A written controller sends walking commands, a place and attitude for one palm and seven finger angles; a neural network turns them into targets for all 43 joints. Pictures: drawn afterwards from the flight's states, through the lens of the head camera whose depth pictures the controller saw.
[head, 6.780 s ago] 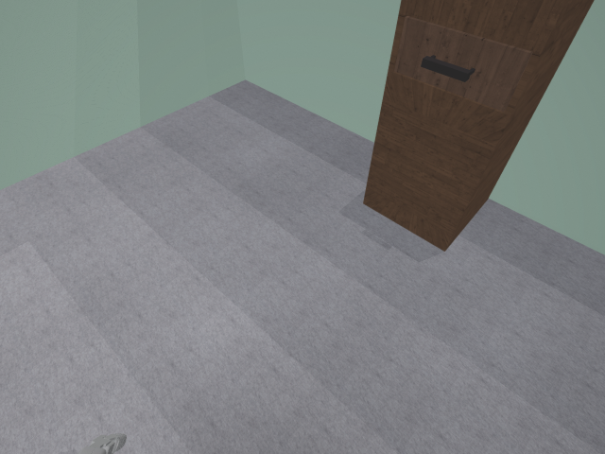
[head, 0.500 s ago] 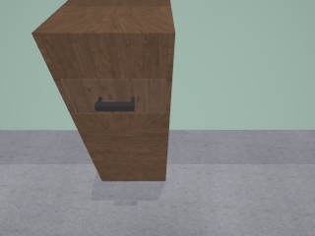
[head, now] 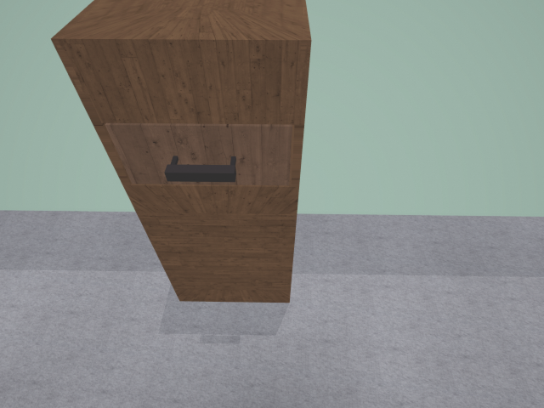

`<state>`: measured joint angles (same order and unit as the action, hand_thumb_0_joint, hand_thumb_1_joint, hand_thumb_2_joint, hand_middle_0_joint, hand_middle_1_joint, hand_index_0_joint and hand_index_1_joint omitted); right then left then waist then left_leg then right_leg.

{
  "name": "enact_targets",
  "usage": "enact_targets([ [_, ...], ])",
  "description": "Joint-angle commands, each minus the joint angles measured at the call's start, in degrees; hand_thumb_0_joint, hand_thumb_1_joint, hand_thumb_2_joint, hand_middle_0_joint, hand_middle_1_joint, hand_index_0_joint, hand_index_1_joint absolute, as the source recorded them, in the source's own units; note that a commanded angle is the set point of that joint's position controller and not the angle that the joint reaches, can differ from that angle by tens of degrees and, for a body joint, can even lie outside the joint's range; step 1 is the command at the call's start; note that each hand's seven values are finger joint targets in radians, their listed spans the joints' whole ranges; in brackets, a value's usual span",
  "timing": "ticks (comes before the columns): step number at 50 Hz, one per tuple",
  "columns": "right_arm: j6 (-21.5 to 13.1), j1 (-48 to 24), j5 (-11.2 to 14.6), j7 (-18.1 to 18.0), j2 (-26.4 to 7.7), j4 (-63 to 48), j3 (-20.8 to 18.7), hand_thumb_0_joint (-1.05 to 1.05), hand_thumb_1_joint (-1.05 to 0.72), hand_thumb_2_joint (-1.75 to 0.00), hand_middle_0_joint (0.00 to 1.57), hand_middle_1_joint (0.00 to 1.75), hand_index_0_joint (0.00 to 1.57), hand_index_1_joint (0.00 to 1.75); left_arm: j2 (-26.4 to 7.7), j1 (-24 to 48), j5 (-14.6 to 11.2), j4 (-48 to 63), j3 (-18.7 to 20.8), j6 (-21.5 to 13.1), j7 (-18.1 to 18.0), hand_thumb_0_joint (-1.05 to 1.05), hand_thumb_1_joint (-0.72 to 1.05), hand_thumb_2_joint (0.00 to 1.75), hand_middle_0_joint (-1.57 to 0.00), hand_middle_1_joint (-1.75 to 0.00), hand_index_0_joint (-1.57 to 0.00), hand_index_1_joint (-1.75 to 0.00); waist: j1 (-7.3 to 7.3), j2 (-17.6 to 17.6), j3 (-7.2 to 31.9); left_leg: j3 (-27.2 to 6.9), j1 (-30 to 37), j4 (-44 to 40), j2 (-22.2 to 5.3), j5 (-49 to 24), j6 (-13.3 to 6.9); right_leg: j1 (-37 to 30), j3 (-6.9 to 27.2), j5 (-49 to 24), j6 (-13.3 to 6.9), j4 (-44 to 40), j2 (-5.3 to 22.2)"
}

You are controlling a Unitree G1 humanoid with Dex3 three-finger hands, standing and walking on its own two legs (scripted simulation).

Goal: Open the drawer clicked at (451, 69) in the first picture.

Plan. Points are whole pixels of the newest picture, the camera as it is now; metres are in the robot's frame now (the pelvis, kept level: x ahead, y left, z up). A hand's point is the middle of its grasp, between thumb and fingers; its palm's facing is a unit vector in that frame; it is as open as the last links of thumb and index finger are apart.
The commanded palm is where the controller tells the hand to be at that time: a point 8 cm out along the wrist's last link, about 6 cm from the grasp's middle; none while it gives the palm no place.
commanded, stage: look again from close up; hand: left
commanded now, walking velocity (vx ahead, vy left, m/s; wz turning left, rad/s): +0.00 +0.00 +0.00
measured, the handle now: (202, 166) +0.59 +0.18 -0.01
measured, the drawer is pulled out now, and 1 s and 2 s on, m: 0.00 0.00 0.00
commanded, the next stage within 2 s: shuffle to correct the standing spot in 0.36 s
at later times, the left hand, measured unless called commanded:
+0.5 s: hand out of the picture +0.02 +0.18 -0.17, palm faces +0.01 -0.98 -0.18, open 7.4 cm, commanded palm none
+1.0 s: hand out of the picture -0.01 +0.15 -0.18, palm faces +0.07 -0.99 -0.13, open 7.4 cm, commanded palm none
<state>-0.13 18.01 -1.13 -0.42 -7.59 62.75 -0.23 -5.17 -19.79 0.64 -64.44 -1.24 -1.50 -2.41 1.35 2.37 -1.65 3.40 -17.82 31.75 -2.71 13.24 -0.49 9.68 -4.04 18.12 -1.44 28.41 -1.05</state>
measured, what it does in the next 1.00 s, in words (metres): steps on the spot: left foot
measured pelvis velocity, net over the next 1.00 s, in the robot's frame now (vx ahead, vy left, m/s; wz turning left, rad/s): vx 0.09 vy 0.00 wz -0.02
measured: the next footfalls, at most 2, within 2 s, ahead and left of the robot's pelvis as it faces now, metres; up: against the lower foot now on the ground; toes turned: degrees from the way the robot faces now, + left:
left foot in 0.98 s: +0.17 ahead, +0.08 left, +0.00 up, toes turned -2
right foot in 1.34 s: +0.11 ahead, -0.18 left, +0.00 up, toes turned -2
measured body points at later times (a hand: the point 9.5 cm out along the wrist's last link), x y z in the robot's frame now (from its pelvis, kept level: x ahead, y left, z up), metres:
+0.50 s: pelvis +0.02 +0.01 +0.00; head +0.03 +0.02 +0.45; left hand +0.02 +0.23 -0.16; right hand +0.03 -0.22 -0.15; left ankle +0.04 +0.11 -0.73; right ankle -0.03 -0.10 -0.73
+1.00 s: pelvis +0.09 +0.00 -0.01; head +0.12 +0.02 +0.44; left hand -0.01 +0.20 -0.17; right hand +0.15 -0.23 -0.16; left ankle +0.13 +0.09 -0.74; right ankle -0.03 -0.10 -0.72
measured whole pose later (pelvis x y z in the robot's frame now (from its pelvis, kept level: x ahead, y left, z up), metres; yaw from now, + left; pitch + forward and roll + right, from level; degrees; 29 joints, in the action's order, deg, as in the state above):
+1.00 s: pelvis +0.09 +0.00 -0.01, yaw -1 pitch +0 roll -1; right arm -2.1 10.6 -0.4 -1.5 -9.6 60.3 -0.6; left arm -6.4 -26.7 0.7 -65.2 0.2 -1.0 -2.3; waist -2.2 -1.5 -3.7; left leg 5.9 -20.2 35.9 -1.0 12.1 -3.1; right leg 6.3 -2.7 25.6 -0.8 36.6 -0.5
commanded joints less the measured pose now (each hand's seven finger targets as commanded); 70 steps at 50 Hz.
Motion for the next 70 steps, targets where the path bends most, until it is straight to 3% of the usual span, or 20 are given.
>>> enact_targets([
  [1,-1.57,4.43,0.01,-0.55,-4.29,-2.92,-0.19,0.00,-0.90,-0.90,0.20,0.30,0.20,0.30,-6.46,-2.25,0.18,3.67,1.44,-1.19,-0.56,0.00,0.90,0.90,-0.20,-0.30,-0.20,-0.30,-0.05,-0.82,-1.15,-5.40,2.45,-5.19,-3.21,-4.89,-1.92,5.36,6.11,-3.03,-2.39,-4.54,5.65],
  [4,-1.70,2.98,0.20,-0.77,-4.99,-3.09,-0.07,0.00,-0.90,-0.90,0.20,0.30,0.20,0.30,-6.31,-3.10,0.14,3.67,1.36,-0.89,-0.44,0.00,0.90,0.90,-0.20,-0.30,-0.20,-0.30,-0.98,-5.38,-2.60,-5.62,1.75,-6.10,-3.33,-6.94,-2.28,4.48,5.88,-6.09,-1.66,-4.05,5.71],
  [23,-1.69,-0.67,0.35,-1.12,-7.22,-1.63,-0.01,0.00,-0.90,-0.90,0.20,0.30,0.20,0.30,-9.22,-1.60,0.20,4.20,1.76,0.19,-0.02,0.00,0.90,0.90,-0.20,-0.30,-0.20,-0.30,-1.56,-2.32,-0.81,-4.68,6.45,-8.49,-3.70,-9.97,-2.29,2.22,5.77,-9.37,-0.40,-5.24,6.62],
  [30,-0.71,-0.24,-0.29,-0.77,-9.44,-1.98,-1.64,0.00,-0.90,-0.90,0.20,0.30,0.20,0.30,-8.14,-3.37,1.06,4.15,2.30,1.00,1.40,0.00,0.90,0.90,-0.20,-0.30,-0.20,-0.30,-1.30,1.25,-5.91,-9.72,1.35,-14.52,-7.13,18.78,-4.64,7.95,2.32,8.45,-1.44,-0.71,3.49],
  [36,-1.41,-1.30,-0.10,-0.65,-7.41,-3.63,-1.92,0.00,-0.90,-0.90,0.20,0.30,0.20,0.30,-8.47,-7.75,1.08,3.31,2.93,-0.05,1.83,0.00,0.90,0.90,-0.20,-0.30,-0.20,-0.30,-2.72,-4.26,-4.42,-5.50,-3.60,-5.31,-4.47,12.50,-4.42,2.97,8.18,6.83,-3.50,-4.96,5.85],
  [39,-2.33,-6.98,-0.24,-0.10,-4.29,-6.37,-1.17,0.00,-0.90,-0.90,0.20,0.30,0.20,0.30,-11.51,-13.86,0.90,1.12,4.16,-1.20,0.94,0.00,0.90,0.90,-0.20,-0.30,-0.20,-0.30,-5.43,-16.39,-4.69,3.49,-18.23,15.54,1.68,14.79,-1.62,-9.16,22.15,-13.88,-9.52,-12.23,17.13],
  [41,-2.76,-9.58,-0.16,-0.03,-3.95,-7.34,-1.33,0.00,-0.90,-0.90,0.20,0.30,0.20,0.30,-10.37,-16.57,1.40,0.23,4.17,-1.84,0.19,0.00,0.90,0.90,-0.20,-0.30,-0.20,-0.30,-6.05,-11.09,-4.14,1.13,-23.67,23.90,0.19,17.38,-2.02,-14.80,21.13,-35.83,-12.60,-9.34,19.60],
  [43,-2.72,-10.23,0.46,-0.10,-3.18,-7.10,-0.87,0.00,-0.90,-0.90,0.20,0.30,0.20,0.30,-9.71,-14.49,1.76,0.63,3.80,-1.91,-0.45,0.00,0.90,0.90,-0.20,-0.30,-0.20,-0.30,-5.17,-8.28,-4.31,0.70,-22.65,18.85,0.07,17.38,-1.61,-16.41,14.71,-52.21,-10.98,-5.05,17.24],
  [47,-2.56,2.65,0.87,-1.28,-3.20,-1.80,-0.19,0.00,-0.90,-0.90,0.20,0.30,0.20,0.30,-9.97,-6.74,0.39,2.51,3.07,-1.08,-0.84,0.00,0.90,0.90,-0.20,-0.30,-0.20,-0.30,2.12,-6.65,3.52,2.02,9.79,-5.08,2.98,-14.30,-1.22,-2.13,5.40,-49.89,-3.19,6.36,8.82],
  [48,-2.75,6.43,0.53,-1.89,-7.46,-1.22,-1.15,0.00,-0.90,-0.90,0.20,0.30,0.20,0.30,-9.58,-7.08,-0.30,3.14,3.03,-0.93,-0.80,0.00,0.90,0.90,-0.20,-0.30,-0.20,-0.30,3.03,-1.15,7.04,-5.48,20.15,-2.51,-5.07,-37.14,-4.76,5.73,3.48,-33.96,-0.28,12.42,5.60],
  [49,-2.87,8.17,0.82,-2.28,-10.70,-1.54,-1.64,0.00,-0.90,-0.90,0.20,0.30,0.20,0.30,-7.31,-8.75,-1.12,3.64,2.70,-0.63,-1.03,0.00,0.90,0.90,-0.20,-0.30,-0.20,-0.30,1.98,8.58,10.88,-17.42,23.73,-4.29,-17.44,-63.07,-12.51,10.70,1.68,1.31,2.00,21.49,2.19],
  [50,-1.98,5.99,1.57,-2.37,-10.96,-2.27,-1.71,0.00,-0.90,-0.90,0.20,0.30,0.20,0.30,-7.25,-10.15,-0.59,3.84,2.84,0.06,-1.25,0.00,0.90,0.90,-0.20,-0.30,-0.20,-0.30,0.29,7.30,11.00,-16.12,19.07,-7.64,-20.14,-64.44,-15.69,8.43,4.14,18.13,1.52,26.47,2.17],
  [54,-1.35,-3.99,0.76,-2.84,-7.97,-5.12,-1.09,0.00,-0.90,-0.90,0.20,0.30,0.20,0.30,-5.65,-6.43,0.61,3.84,2.95,2.50,-1.05,0.00,0.90,0.90,-0.20,-0.30,-0.20,-0.30,-2.12,4.32,-1.21,-10.73,3.60,-12.11,-16.42,-46.83,-12.94,9.85,4.88,11.94,2.47,28.23,4.98],
  [57,-0.86,-4.57,0.37,-2.66,-9.89,-6.35,-2.30,0.00,-0.90,-0.90,0.20,0.30,0.20,0.30,-5.30,-6.36,0.73,5.10,3.52,3.55,-0.40,0.00,0.90,0.90,-0.20,-0.30,-0.20,-0.30,-2.56,1.29,2.45,-8.37,5.42,-11.93,-15.48,-41.24,-12.27,11.43,3.30,7.99,3.05,29.82,3.91],
  [63,-0.03,-6.91,-0.67,-1.44,-10.09,-9.09,-4.00,0.00,-0.90,-0.90,0.20,0.30,0.20,0.30,-5.60,-1.30,0.86,9.82,4.17,3.65,0.32,0.00,0.90,0.90,-0.20,-0.30,-0.20,-0.30,-1.81,7.09,4.52,-7.82,2.68,-13.12,-13.09,-18.05,-10.73,9.83,1.23,6.65,2.86,21.03,3.82],
  [64,-1.06,-10.12,0.44,-1.54,-15.35,-10.11,-5.33,0.00,-0.90,-0.90,0.20,0.30,0.20,0.30,-9.78,-3.15,0.26,8.19,3.50,2.15,-0.60,0.00,0.90,0.90,-0.20,-0.30,-0.20,-0.30,-3.73,-2.02,9.95,-7.93,7.68,-0.38,-14.53,-26.92,-6.39,9.10,7.10,4.06,1.68,6.24,7.06],
  [65,-0.12,-7.42,0.42,-0.09,-10.43,-12.62,-4.25,0.00,-0.90,-0.90,0.20,0.30,0.20,0.30,-10.88,0.18,0.98,12.68,3.81,1.89,-0.26,0.00,0.90,0.90,-0.20,-0.30,-0.20,-0.30,-2.27,-7.61,9.28,-3.17,-0.18,1.87,-6.79,-7.44,-3.37,5.56,7.60,1.10,0.66,-0.80,5.79],
  [67,0.56,-8.52,-0.54,0.84,-5.82,-14.49,-3.05,0.00,-0.90,-0.90,0.20,0.30,0.20,0.30,-15.85,2.30,1.24,14.30,4.76,0.30,-0.09,0.00,0.90,0.90,-0.20,-0.30,-0.20,-0.30,-1.83,-8.43,5.08,0.78,-5.69,12.52,1.84,10.84,0.24,8.01,21.07,-5.00,-6.08,-6.42,16.72],
  [69,0.10,-5.20,-0.09,1.49,-3.58,-14.21,-2.88,0.00,-0.90,-0.90,0.20,0.30,0.20,0.30,-16.35,6.16,1.87,14.60,3.53,0.42,0.19,0.00,0.90,0.90,-0.20,-0.30,-0.20,-0.30,1.52,-0.74,5.01,1.29,2.05,9.72,3.91,8.96,0.43,12.56,12.98,-6.68,-5.69,-2.74,12.99],
  [70,0.82,-3.05,0.24,1.08,-4.97,-13.43,-3.05,0.00,-0.90,-0.90,0.20,0.30,0.20,0.30,-16.09,6.82,1.34,14.99,3.86,0.59,0.41,0.00,0.90,0.90,-0.20,-0.30,-0.20,-0.30,1.87,-8.43,6.20,2.20,3.07,6.95,3.67,7.06,0.77,12.98,11.48,0.19,-3.81,-2.08,10.39],
])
